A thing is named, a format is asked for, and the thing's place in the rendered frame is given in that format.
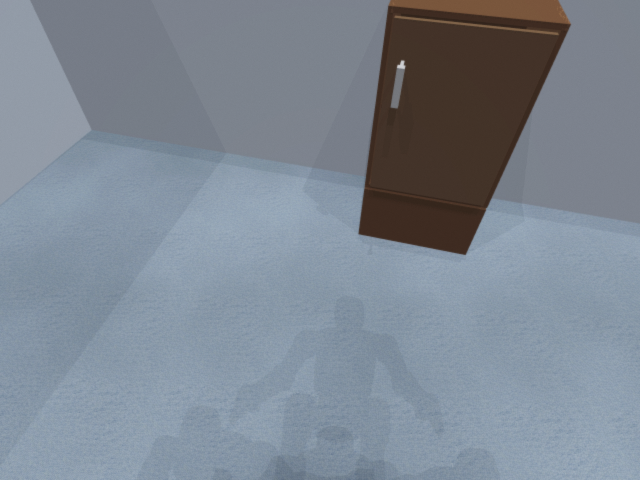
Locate cupboard door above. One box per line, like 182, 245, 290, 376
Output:
370, 16, 559, 206

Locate handle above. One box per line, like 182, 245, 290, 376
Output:
390, 60, 405, 109

